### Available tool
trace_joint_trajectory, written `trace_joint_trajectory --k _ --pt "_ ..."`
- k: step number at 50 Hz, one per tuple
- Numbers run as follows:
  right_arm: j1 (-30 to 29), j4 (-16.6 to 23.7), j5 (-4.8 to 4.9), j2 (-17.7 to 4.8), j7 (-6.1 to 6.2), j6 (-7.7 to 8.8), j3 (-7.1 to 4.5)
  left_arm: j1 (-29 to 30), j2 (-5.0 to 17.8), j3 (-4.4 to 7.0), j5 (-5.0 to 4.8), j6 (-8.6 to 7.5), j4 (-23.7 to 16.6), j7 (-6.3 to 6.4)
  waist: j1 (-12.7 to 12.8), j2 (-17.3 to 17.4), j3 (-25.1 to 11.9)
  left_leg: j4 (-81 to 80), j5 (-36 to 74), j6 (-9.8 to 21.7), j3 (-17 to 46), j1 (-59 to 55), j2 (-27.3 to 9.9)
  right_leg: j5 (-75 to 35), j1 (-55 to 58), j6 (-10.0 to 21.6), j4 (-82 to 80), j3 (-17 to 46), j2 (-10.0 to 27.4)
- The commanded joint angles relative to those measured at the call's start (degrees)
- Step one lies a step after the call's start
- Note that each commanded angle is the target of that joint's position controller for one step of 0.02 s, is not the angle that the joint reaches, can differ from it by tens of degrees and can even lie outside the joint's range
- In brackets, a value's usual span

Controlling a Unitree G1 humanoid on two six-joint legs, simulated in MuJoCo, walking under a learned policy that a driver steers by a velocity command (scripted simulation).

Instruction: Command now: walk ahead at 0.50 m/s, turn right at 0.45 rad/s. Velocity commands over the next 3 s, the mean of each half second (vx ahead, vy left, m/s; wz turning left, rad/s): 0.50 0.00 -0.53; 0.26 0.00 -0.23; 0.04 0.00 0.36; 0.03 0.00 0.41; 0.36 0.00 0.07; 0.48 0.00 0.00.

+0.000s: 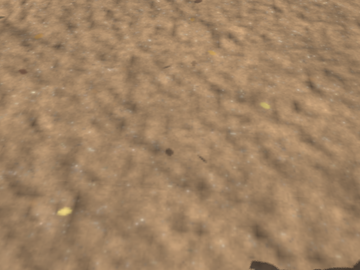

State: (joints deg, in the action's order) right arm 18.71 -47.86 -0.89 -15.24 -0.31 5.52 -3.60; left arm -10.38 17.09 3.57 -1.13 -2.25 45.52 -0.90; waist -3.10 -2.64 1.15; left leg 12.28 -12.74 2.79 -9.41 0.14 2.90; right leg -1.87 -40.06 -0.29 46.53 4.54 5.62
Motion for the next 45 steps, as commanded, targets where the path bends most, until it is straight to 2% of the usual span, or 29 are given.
trace_joint_trajectory --k 1,4,6,8,9,10,11,12,13,14,15,16,18,20,22,25,28,30,32,33,34,35,36,37,38,39,41,42,45 --pt "-2.3 2.9 0.55 -9.1 0.77 0.50 -2.06 5.7 0.9 -0.39 0.14 -0.68 -5.3 -1.11 -0.5 4.1 4.0 -6.2 18.1 6.6 2.8 3.1 -16.7 -4.5 1.6 0.8 -6.6 -2.5 0.2" --pt "0.2 1.2 1.33 -10.1 0.96 -0.99 -2.51 9.8 1.2 -0.48 0.05 -0.62 -8.2 -2.17 -1.5 4.1 4.9 -3.0 22.9 6.0 1.3 -4.6 -18.8 0.6 -1.5 2.5 -10.3 -4.5 -0.5" --pt "-0.2 1.0 1.67 -11.1 1.27 -2.03 -2.82 9.9 2.0 -0.05 -0.02 -0.52 -9.7 -2.83 -0.2 5.3 3.7 1.9 35.8 4.9 -0.3 -7.6 -19.4 6.2 1.1 4.2 -11.4 -7.3 -2.5" --pt "-1.2 1.4 1.80 -12.7 1.91 -3.02 -3.25 4.7 4.4 1.30 -0.04 -0.14 -9.5 -2.96 3.4 7.8 -1.1 12.4 55.1 3.6 -1.8 -8.3 -18.9 12.2 10.3 6.6 -10.7 -10.8 -6.7" --pt "-2.0 1.7 1.90 -13.0 2.20 -3.46 -3.21 -2.7 6.9 2.76 -0.20 -0.05 -8.0 -2.60 7.7 7.5 -5.2 22.7 57.3 2.2 -3.0 -5.2 -17.5 11.2 20.8 8.4 -13.1 -11.3 -9.0" --pt "-2.3 2.4 1.65 -12.3 2.51 -3.23 -2.73 -12.6 10.8 4.78 -0.24 0.35 -5.7 -1.58 12.6 4.4 -10.3 37.8 46.4 -0.1 -3.3 6.1 -15.2 8.8 38.1 11.2 -16.1 -5.5 -7.4" --pt "3.3 5.4 -0.60 -3.8 1.37 -1.69 0.01 -14.3 17.6 6.11 -0.72 0.41 -5.3 -0.67 7.4 -10.9 -15.5 59.6 -5.8 -4.1 -1.2 33.7 -4.8 13.3 60.8 21.7 -17.5 24.2 8.3" --pt "-0.6 6.1 0.89 -5.8 0.45 0.87 0.23 -15.1 14.5 4.95 -0.37 -0.29 -7.1 -0.68 9.6 -7.1 -24.1 69.3 -21.5 -4.2 12.7 42.5 0.3 19.6 66.5 26.7 -27.6 44.4 14.3" --pt "-6.9 7.9 3.21 -9.2 -0.26 2.39 -0.74 -13.5 10.9 3.86 0.30 -0.87 -6.8 -0.72 11.2 -3.7 -16.7 68.6 -16.7 -2.7 15.6 47.6 -3.4 16.8 62.2 22.9 -29.1 35.7 12.4" --pt "-8.5 8.7 3.21 -8.7 -0.21 3.13 -0.36 -10.3 9.2 3.40 0.16 -1.26 -7.0 -0.65 8.9 0.2 -11.1 63.4 -11.8 -1.7 15.1 46.4 -6.0 12.8 54.0 20.5 -29.1 28.2 9.8" --pt "-8.9 8.1 1.75 -8.6 0.18 3.19 -0.59 -6.3 7.4 2.82 0.08 -1.33 -7.6 -0.60 6.2 2.9 -6.5 57.7 -9.3 -2.1 14.6 43.2 -7.8 6.6 45.2 18.8 -29.8 22.6 7.4" --pt "-8.0 7.8 0.83 -9.3 0.33 2.63 -1.11 -3.7 5.8 2.23 0.68 -1.41 -8.7 -0.33 4.1 1.8 -5.1 54.6 -7.4 -2.6 14.8 38.9 -9.0 1.5 39.3 18.2 -31.0 19.1 5.8" --pt "-6.4 7.8 0.23 -8.3 0.23 1.25 -1.18 -2.3 6.3 2.32 0.78 -1.44 -9.5 0.04 2.1 1.3 -3.8 50.2 -5.9 -4.3 14.0 35.1 -9.2 -2.8 32.9 18.5 -33.1 16.7 4.4" --pt "-8.0 8.5 -0.05 -6.6 0.38 0.34 -0.66 -3.2 7.9 2.75 0.55 -1.53 -9.2 0.72 2.1 1.3 -2.3 43.9 -2.4 -6.2 12.6 34.2 -8.6 -5.5 27.9 18.2 -34.1 13.1 3.0" --pt "-12.7 9.7 -0.10 -5.2 0.36 0.15 0.01 -4.5 9.0 3.13 0.27 -1.28 -8.7 1.38 3.7 0.3 -1.0 34.5 6.1 -7.2 12.0 32.7 -7.3 -3.0 24.9 16.1 -34.0 10.0 0.4" --pt "-18.8 11.2 0.57 -4.5 -0.23 0.56 0.46 -7.3 9.3 3.26 -0.02 -0.66 -7.8 1.82 6.5 -1.4 -0.8 22.9 17.0 -7.4 11.6 27.6 -4.2 4.0 23.0 13.4 -32.9 9.5 -1.4" --pt "-20.5 11.7 1.26 -6.1 -1.01 1.17 0.08 -10.1 8.1 2.91 -0.31 -0.56 -6.2 1.82 7.5 -2.4 -1.1 18.3 18.4 -6.1 13.1 26.8 -4.3 8.2 28.0 12.4 -30.0 12.6 1.3" --pt "-19.7 11.7 0.45 -7.4 -1.32 1.71 -0.55 -10.6 7.5 2.76 0.13 -0.16 -5.4 2.10 6.7 -3.3 -0.8 16.0 15.3 -4.1 13.1 26.5 -3.9 1.8 32.3 11.0 -25.1 14.5 2.4" --pt "-14.3 10.2 -0.56 -8.2 -1.18 2.41 -1.23 -9.1 6.4 2.43 0.46 0.38 -5.6 2.35 3.4 -3.9 -3.3 12.1 17.5 -1.5 11.0 19.1 -2.8 -8.9 34.3 8.2 -17.3 13.8 0.1" --pt "-9.9 9.7 -1.52 -10.2 -0.98 2.81 -1.70 -8.9 4.5 1.71 1.00 0.32 -6.5 2.35 1.5 -2.0 -8.5 13.7 29.7 0.9 13.7 9.2 -7.2 -7.9 31.8 5.8 -8.8 11.7 -3.1" --pt "-4.2 9.3 -2.61 -14.0 -0.82 2.64 -2.50 -15.0 2.0 0.67 1.28 -0.03 -6.8 2.38 1.8 9.0 -17.5 17.8 45.0 8.6 27.0 -10.5 -19.4 11.6 18.4 1.8 8.0 8.0 -8.6" --pt "-0.1 7.0 -0.86 -13.3 -1.42 1.27 -2.83 -21.7 2.7 0.42 0.47 -0.20 -5.4 2.17 2.1 20.6 -24.3 14.4 40.9 16.1 43.5 -18.4 -27.7 41.6 8.5 -1.1 22.2 5.7 -12.4" --pt "-0.9 7.4 0.88 -10.2 -1.63 0.52 -1.92 -19.0 7.4 1.51 -0.17 0.33 -4.5 2.20 0.9 13.0 -19.8 11.6 27.3 14.4 43.6 -13.7 -26.2 39.9 4.7 -1.7 27.6 8.1 -9.8" --pt "-4.6 8.0 0.75 -8.1 -1.46 -0.10 -1.12 -12.7 8.5 1.88 -0.26 1.11 -5.5 2.47 0.5 8.4 -13.2 10.2 22.0 12.0 37.0 -6.7 -23.7 36.2 2.9 -2.1 28.3 6.3 -8.1" --pt "-8.8 8.3 0.27 -5.9 -1.42 -0.51 -0.01 -8.9 7.8 1.78 0.32 1.94 -6.4 2.76 1.5 6.2 -8.4 8.6 22.3 10.9 31.5 1.0 -21.0 33.6 3.9 -2.5 25.3 4.6 -6.2" --pt "-11.8 8.2 -0.14 -4.4 -1.38 -0.67 0.66 -7.6 6.7 1.71 0.86 2.67 -7.0 2.92 3.3 6.8 -6.0 7.1 22.8 9.9 27.8 7.5 -19.1 31.2 7.3 -2.6 20.3 4.0 -3.7" --pt "-14.6 7.3 -0.76 -4.5 -1.39 -0.94 0.73 -9.6 3.3 0.96 1.01 3.49 -6.2 3.11 5.5 10.3 -4.9 5.1 27.6 8.8 20.5 15.2 -14.5 28.4 16.3 -3.1 9.5 0.6 -3.1" --pt "-14.9 6.8 -0.82 -5.1 -1.25 -1.01 0.55 -10.0 2.1 0.57 1.17 3.44 -5.9 3.22 5.7 11.1 -5.8 5.4 32.3 9.2 18.4 15.9 -13.9 27.5 19.3 -3.5 4.8 -0.5 -3.3" --pt "-13.4 4.9 0.04 -6.8 -0.79 -1.59 0.10 -8.7 1.8 0.18 1.28 3.32 -5.4 3.14 4.6 10.4 -9.9 6.3 34.0 10.1 17.2 13.4 -14.9 18.9 25.4 -3.4 -5.8 -1.4 -3.4"
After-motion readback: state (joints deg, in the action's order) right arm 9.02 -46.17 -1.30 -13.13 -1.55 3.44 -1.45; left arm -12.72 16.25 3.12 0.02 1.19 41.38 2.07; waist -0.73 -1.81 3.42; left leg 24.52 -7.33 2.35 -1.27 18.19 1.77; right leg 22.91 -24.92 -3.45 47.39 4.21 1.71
